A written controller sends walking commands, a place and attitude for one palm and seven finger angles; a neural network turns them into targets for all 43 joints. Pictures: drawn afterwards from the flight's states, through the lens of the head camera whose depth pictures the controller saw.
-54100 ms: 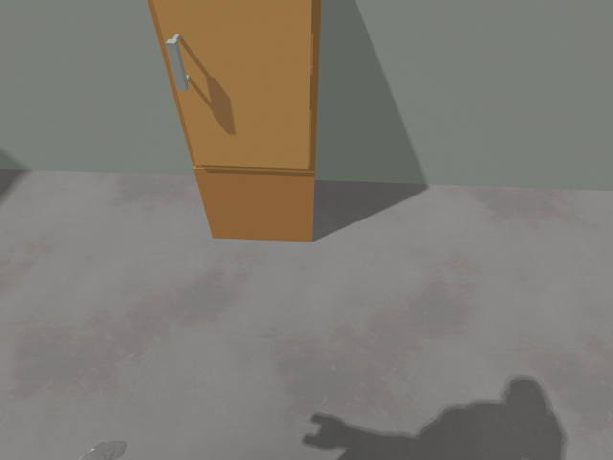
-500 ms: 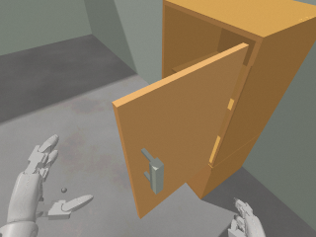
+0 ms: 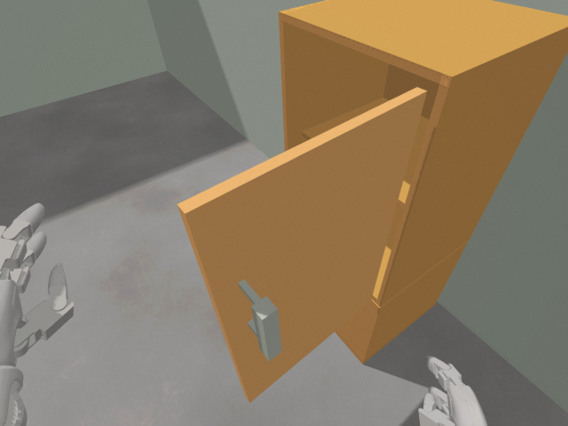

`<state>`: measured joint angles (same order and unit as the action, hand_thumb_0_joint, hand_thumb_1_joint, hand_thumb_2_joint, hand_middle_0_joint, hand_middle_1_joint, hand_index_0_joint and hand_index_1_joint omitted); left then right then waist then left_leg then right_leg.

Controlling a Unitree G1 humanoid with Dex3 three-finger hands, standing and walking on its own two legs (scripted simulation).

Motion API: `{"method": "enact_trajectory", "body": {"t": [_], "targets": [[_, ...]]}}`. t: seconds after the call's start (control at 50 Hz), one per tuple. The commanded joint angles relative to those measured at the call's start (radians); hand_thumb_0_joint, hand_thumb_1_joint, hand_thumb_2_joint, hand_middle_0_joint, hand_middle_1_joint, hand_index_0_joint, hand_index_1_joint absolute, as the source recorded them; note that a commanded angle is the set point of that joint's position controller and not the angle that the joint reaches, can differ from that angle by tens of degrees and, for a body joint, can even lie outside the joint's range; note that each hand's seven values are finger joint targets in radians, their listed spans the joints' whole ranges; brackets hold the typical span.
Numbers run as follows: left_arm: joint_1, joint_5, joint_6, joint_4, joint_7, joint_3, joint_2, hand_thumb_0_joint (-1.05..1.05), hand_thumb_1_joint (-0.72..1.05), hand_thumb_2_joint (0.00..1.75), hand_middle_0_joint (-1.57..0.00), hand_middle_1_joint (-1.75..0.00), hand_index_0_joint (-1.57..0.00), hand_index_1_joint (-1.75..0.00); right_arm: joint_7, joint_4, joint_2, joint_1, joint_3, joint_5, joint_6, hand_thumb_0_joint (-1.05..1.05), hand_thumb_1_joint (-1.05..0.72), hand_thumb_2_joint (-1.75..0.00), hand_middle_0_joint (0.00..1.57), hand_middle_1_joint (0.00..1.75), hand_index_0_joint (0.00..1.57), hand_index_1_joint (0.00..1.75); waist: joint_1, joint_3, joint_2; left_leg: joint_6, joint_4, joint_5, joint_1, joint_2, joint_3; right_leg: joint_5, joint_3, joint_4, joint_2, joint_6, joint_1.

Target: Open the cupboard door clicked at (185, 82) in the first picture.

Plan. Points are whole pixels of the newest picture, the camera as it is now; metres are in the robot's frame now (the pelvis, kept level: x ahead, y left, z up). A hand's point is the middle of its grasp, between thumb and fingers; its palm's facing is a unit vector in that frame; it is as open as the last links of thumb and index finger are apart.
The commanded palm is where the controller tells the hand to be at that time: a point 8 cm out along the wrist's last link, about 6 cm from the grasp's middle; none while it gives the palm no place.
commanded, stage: draw the hand back to the body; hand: left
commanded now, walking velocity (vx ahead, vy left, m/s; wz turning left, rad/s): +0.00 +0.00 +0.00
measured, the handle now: (258, 319) +0.26 +0.08 +0.02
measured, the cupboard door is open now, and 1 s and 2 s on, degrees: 93 93 93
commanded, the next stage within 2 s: step back with the hand held close in 0.24 s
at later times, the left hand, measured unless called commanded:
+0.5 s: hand (82, 303) +0.19 +0.24 +0.16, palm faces +0.41 -0.78 -0.47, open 7.4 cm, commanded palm +0.13 +0.28 +0.17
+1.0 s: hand (4, 364) +0.13 +0.29 +0.15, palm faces +0.38 -0.76 -0.53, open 7.4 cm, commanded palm +0.06 +0.33 +0.17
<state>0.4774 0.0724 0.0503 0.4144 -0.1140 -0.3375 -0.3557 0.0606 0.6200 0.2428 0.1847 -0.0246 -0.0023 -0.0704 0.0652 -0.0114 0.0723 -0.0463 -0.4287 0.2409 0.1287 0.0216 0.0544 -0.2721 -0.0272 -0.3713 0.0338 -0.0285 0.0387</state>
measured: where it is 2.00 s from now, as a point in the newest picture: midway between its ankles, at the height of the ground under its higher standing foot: outside the picture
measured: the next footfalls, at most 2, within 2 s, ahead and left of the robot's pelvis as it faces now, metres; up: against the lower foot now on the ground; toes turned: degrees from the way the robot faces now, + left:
right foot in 1.00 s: -0.08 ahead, -0.10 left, +0.00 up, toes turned +4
left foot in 1.50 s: -0.06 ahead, +0.12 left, +0.00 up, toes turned +0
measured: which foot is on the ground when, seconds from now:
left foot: down 0.00-1.00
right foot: down 0.00-0.92, up 0.94-0.98, down 1.00-1.00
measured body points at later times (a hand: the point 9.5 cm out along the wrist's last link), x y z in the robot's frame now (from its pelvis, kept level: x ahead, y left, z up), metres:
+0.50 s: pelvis -0.01 -0.02 +0.00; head -0.01 -0.04 +0.45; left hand +0.16 +0.28 +0.19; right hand +0.18 -0.25 -0.09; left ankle +0.00 +0.08 -0.74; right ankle -0.04 -0.10 -0.74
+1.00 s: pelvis -0.08 +0.03 -0.01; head -0.06 +0.04 +0.44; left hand +0.10 +0.33 +0.18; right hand +0.09 -0.21 -0.09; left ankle +0.00 +0.08 -0.74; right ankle -0.07 -0.10 -0.74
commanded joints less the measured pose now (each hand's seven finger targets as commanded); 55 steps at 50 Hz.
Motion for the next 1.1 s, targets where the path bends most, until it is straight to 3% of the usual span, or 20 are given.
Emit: {"method": "enact_trajectory", "body": {"t": [0.0,0.08,0.16,0.2,0.32,0.34,0.36,0.38,0.42,0.48,0.6,0.68,0.74,0.82,0.9,0.94,0.98,1.02,1.06,1.08], "targets": [[-0.049,0.006,0.057,0.170,-0.006,-0.091,-0.169,0.00,0.90,0.90,-0.20,-0.30,-0.20,-0.30,0.004,-0.161,0.110,-0.126,0.046,-0.005,-0.046,0.00,-0.90,-0.90,0.20,0.30,0.20,0.30,0.005,0.069,-0.070,0.013,0.048,-0.266,-0.082,-0.055,-0.055,0.265,0.041,0.062,-0.034,0.007,0.064],[-0.090,0.004,0.070,0.209,-0.011,-0.123,-0.213,0.00,0.90,0.90,-0.20,-0.30,-0.20,-0.30,0.011,-0.153,0.103,-0.136,0.044,-0.002,-0.052,0.00,-0.90,-0.90,0.20,0.30,0.20,0.30,0.008,0.084,-0.032,0.010,0.038,-0.249,-0.087,-0.045,-0.048,0.273,0.056,0.074,-0.040,0.005,0.058],[-0.097,0.004,0.078,0.216,-0.012,-0.111,-0.200,0.00,0.90,0.90,-0.20,-0.30,-0.20,-0.30,0.013,-0.144,0.095,-0.142,0.039,-0.005,-0.064,0.00,-0.90,-0.90,0.20,0.30,0.20,0.30,0.005,0.055,0.035,0.010,0.039,-0.218,-0.094,-0.039,-0.044,0.238,0.064,0.094,-0.041,0.004,0.081],[-0.096,0.003,0.082,0.214,-0.014,-0.113,-0.201,0.00,0.90,0.90,-0.20,-0.30,-0.20,-0.30,0.014,-0.138,0.095,-0.141,0.039,-0.004,-0.072,0.00,-0.90,-0.90,0.20,0.30,0.20,0.30,0.006,0.060,0.035,0.011,0.039,-0.224,-0.098,-0.039,-0.047,0.246,0.064,0.094,-0.043,0.004,0.075],[-0.059,0.014,0.080,0.145,-0.002,-0.098,-0.175,0.00,0.90,0.90,-0.20,-0.30,-0.20,-0.30,0.014,-0.137,0.098,-0.145,0.048,-0.005,-0.063,0.00,-0.90,-0.90,0.20,0.30,0.20,0.30,0.005,0.027,-0.062,0.002,0.044,-0.200,-0.086,-0.041,-0.038,0.232,0.070,0.107,-0.041,0.014,0.088],[-0.163,0.012,0.093,0.223,-0.005,-0.107,-0.207,0.00,0.90,0.90,-0.20,-0.30,-0.20,-0.30,0.014,-0.139,0.099,-0.157,0.046,-0.006,-0.069,0.00,-0.90,-0.90,0.20,0.30,0.20,0.30,0.002,0.053,-0.044,-0.001,0.038,-0.198,-0.098,-0.037,-0.038,0.238,0.080,0.112,-0.046,0.015,0.087],[-0.227,0.000,0.135,0.238,-0.014,-0.245,-0.336,0.00,0.90,0.90,-0.20,-0.30,-0.20,-0.30,0.016,-0.170,0.115,-0.138,0.048,-0.019,-0.053,0.00,-0.90,-0.90,0.20,0.30,0.20,0.30,-0.037,-0.018,-0.085,-0.016,-0.018,-0.134,-0.059,-0.053,-0.066,0.313,0.195,0.164,-0.099,0.046,0.217],[-0.229,-0.008,0.152,0.202,-0.010,-0.227,-0.318,0.00,0.90,0.90,-0.20,-0.30,-0.20,-0.30,0.018,-0.151,0.102,-0.138,0.049,-0.012,-0.038,0.00,-0.90,-0.90,0.20,0.30,0.20,0.30,-0.040,-0.016,-0.090,-0.013,-0.038,-0.104,-0.038,-0.046,-0.079,0.334,0.202,0.163,-0.124,0.042,0.214],[-0.055,-0.011,0.129,0.105,0.002,-0.144,-0.209,0.00,0.90,0.90,-0.20,-0.30,-0.20,-0.30,0.015,-0.156,0.101,-0.137,0.054,-0.008,-0.013,0.00,-0.90,-0.90,0.20,0.30,0.20,0.30,-0.040,0.017,-0.140,-0.013,-0.057,-0.132,-0.044,-0.048,-0.058,0.416,0.182,0.135,-0.134,0.064,0.213],[0.005,-0.013,0.128,0.129,0.004,-0.113,-0.179,0.00,0.90,0.90,-0.20,-0.30,-0.20,-0.30,0.015,-0.175,0.112,-0.129,0.067,-0.012,0.011,0.00,-0.90,-0.90,0.20,0.30,0.20,0.30,-0.043,0.108,-0.066,-0.011,-0.045,-0.226,-0.057,-0.067,-0.041,0.516,0.143,0.066,-0.135,0.084,0.164],[0.049,-0.017,0.132,0.301,-0.025,-0.205,-0.284,0.00,0.90,0.90,-0.20,-0.30,-0.20,-0.30,0.025,-0.227,0.103,-0.122,0.074,-0.021,0.042,0.00,-0.90,-0.90,0.20,0.30,0.20,0.30,-0.040,0.241,-0.081,-0.010,-0.052,-0.428,-0.058,-0.100,-0.042,0.670,0.123,-0.050,-0.120,0.072,0.086],[0.084,-0.012,0.137,0.338,-0.037,-0.242,-0.309,0.00,0.90,0.90,-0.20,-0.30,-0.20,-0.30,0.032,-0.244,0.106,-0.123,0.080,-0.019,0.050,0.00,-0.90,-0.90,0.20,0.30,0.20,0.30,-0.040,0.226,-0.001,-0.007,-0.036,-0.417,0.006,-0.116,-0.080,0.543,0.134,-0.083,-0.104,0.040,0.096],[0.117,-0.010,0.141,0.309,-0.040,-0.227,-0.279,0.00,0.90,0.90,-0.20,-0.30,-0.20,-0.30,0.028,-0.247,0.107,-0.109,0.081,-0.019,0.046,0.00,-0.90,-0.90,0.20,0.30,0.20,0.30,-0.047,0.178,0.010,-0.008,-0.005,-0.296,0.078,-0.131,-0.109,0.393,0.144,-0.082,-0.089,0.026,0.126],[0.121,-0.019,0.153,0.275,-0.042,-0.215,-0.249,0.00,0.90,0.90,-0.20,-0.30,-0.20,-0.30,0.025,-0.245,0.121,-0.100,0.081,-0.014,0.030,0.00,-0.90,-0.90,0.20,0.30,0.20,0.30,-0.051,0.101,0.039,-0.028,0.099,-0.003,0.250,-0.171,-0.167,0.155,0.119,-0.122,-0.050,0.023,0.105],[0.066,-0.044,0.171,0.278,-0.045,-0.212,-0.231,0.00,0.90,0.90,-0.20,-0.30,-0.20,-0.30,0.029,-0.250,0.135,-0.095,0.082,-0.011,0.001,0.00,-0.90,-0.90,0.20,0.30,0.20,0.30,-0.052,0.040,0.082,-0.069,0.256,0.408,0.517,-0.241,-0.264,0.048,0.072,-0.268,-0.004,0.037,-0.024],[0.029,-0.056,0.180,0.288,-0.044,-0.213,-0.229,0.00,0.90,0.90,-0.20,-0.30,-0.20,-0.30,0.031,-0.244,0.133,-0.090,0.085,-0.006,-0.012,0.00,-0.90,-0.90,0.20,0.30,0.20,0.30,-0.048,0.039,0.090,-0.078,0.290,0.476,0.582,-0.265,-0.281,0.015,0.047,-0.335,0.009,0.038,-0.064],[0.010,-0.061,0.187,0.300,-0.045,-0.230,-0.252,0.00,0.90,0.90,-0.20,-0.30,-0.20,-0.30,0.030,-0.241,0.133,-0.086,0.089,-0.004,-0.023,0.00,-0.90,-0.90,0.20,0.30,0.20,0.30,-0.047,0.047,0.056,-0.080,0.267,0.465,0.580,-0.256,-0.288,0.002,0.056,-0.327,0.013,0.033,-0.062],[0.009,-0.055,0.195,0.324,-0.041,-0.211,-0.235,0.00,0.90,0.90,-0.20,-0.30,-0.20,-0.30,0.024,-0.232,0.125,-0.079,0.088,-0.002,-0.037,0.00,-0.90,-0.90,0.20,0.30,0.20,0.30,-0.054,0.053,0.016,-0.061,0.237,0.416,0.489,-0.229,-0.269,-0.044,0.069,-0.254,0.009,0.018,0.009],[0.009,-0.041,0.203,0.351,-0.040,-0.198,-0.232,0.00,0.90,0.90,-0.20,-0.30,-0.20,-0.30,0.018,-0.217,0.116,-0.074,0.086,0.000,-0.050,0.00,-0.90,-0.90,0.20,0.30,0.20,0.30,-0.059,0.087,-0.010,-0.020,0.185,0.315,0.323,-0.179,-0.236,-0.058,0.107,-0.135,-0.010,-0.005,0.124],[0.008,-0.036,0.207,0.371,-0.043,-0.200,-0.238,0.00,0.90,0.90,-0.20,-0.30,-0.20,-0.30,0.017,-0.208,0.113,-0.076,0.085,0.001,-0.056,0.00,-0.90,-0.90,0.20,0.30,0.20,0.30,-0.061,0.111,0.013,-0.004,0.150,0.232,0.232,-0.156,-0.209,-0.022,0.133,-0.096,-0.027,-0.015,0.176]]}}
